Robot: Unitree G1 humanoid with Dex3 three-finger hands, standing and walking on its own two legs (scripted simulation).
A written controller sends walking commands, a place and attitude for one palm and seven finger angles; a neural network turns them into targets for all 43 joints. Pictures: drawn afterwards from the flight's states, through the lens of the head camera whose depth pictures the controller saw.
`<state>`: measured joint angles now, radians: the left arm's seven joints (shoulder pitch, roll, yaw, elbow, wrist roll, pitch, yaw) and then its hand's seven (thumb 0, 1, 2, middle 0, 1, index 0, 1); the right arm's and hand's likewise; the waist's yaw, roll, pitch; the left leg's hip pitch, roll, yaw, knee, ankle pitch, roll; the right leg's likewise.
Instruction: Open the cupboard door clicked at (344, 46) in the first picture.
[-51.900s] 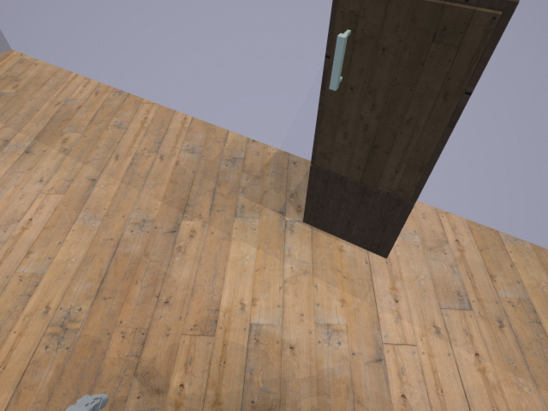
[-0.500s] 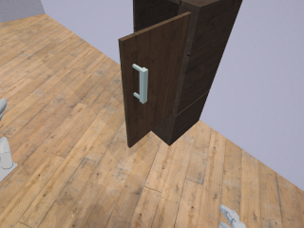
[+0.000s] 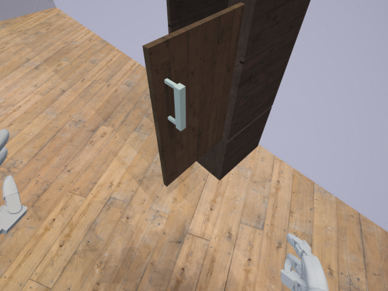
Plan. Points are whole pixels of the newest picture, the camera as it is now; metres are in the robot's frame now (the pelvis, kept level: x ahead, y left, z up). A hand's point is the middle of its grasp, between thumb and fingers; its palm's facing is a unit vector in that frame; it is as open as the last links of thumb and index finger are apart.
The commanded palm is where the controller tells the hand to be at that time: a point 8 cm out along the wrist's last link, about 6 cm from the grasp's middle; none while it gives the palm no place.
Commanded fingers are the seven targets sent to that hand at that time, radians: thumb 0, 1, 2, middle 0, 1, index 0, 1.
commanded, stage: let the arm hang, fingers relaxed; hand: left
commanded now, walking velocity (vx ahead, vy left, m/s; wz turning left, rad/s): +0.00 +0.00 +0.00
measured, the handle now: (175, 105) +0.56 +0.09 +0.05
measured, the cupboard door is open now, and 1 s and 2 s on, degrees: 93 93 93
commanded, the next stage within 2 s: look to check the result in 1.16 s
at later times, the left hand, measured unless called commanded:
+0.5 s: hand out of the picture -0.07 +0.18 -0.18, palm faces +0.09 -0.98 -0.16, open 7.1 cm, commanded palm none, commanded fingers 0.00 0.90 0.90 -0.20 -0.30 -0.20 -0.30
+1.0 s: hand out of the picture -0.04 +0.17 -0.18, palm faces +0.10 -0.98 -0.16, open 7.3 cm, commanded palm none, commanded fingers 0.00 0.90 0.90 -0.20 -0.30 -0.20 -0.30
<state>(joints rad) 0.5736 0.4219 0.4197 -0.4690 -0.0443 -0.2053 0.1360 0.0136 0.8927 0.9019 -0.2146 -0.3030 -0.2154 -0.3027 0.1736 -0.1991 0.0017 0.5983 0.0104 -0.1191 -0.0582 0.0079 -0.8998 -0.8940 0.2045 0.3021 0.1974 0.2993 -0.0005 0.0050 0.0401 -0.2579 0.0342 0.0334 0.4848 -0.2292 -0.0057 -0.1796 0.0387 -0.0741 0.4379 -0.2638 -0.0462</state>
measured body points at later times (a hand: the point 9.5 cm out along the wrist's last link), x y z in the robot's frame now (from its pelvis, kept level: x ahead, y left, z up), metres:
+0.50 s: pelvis -0.03 +0.01 +0.00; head +0.00 +0.03 +0.45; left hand -0.07 +0.23 -0.17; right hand -0.01 -0.23 -0.15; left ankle +0.02 +0.12 -0.74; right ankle -0.02 -0.08 -0.74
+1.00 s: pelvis -0.03 +0.02 +0.00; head -0.03 +0.02 +0.45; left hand -0.04 +0.23 -0.16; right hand -0.04 -0.18 -0.17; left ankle +0.02 +0.12 -0.74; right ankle -0.02 -0.08 -0.74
